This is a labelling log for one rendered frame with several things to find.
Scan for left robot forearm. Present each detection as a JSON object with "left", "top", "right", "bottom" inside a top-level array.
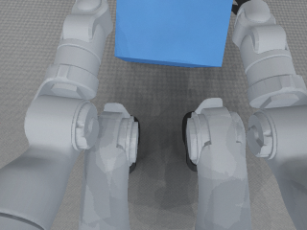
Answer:
[{"left": 24, "top": 0, "right": 113, "bottom": 137}]

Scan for robot right thigh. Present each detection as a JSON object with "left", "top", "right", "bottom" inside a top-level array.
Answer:
[{"left": 186, "top": 106, "right": 252, "bottom": 230}]

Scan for robot right hand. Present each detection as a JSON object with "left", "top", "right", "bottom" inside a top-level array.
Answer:
[{"left": 231, "top": 0, "right": 250, "bottom": 15}]

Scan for robot left upper arm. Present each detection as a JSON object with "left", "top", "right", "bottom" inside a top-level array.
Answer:
[{"left": 0, "top": 94, "right": 100, "bottom": 230}]

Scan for right robot foot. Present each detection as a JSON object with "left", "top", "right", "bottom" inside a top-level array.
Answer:
[{"left": 182, "top": 111, "right": 198, "bottom": 172}]

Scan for right robot forearm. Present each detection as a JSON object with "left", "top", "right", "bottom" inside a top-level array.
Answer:
[{"left": 231, "top": 0, "right": 307, "bottom": 109}]

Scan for robot right upper arm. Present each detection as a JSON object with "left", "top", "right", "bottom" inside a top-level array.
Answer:
[{"left": 246, "top": 104, "right": 307, "bottom": 230}]

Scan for carton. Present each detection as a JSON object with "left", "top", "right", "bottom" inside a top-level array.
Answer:
[{"left": 114, "top": 0, "right": 233, "bottom": 68}]

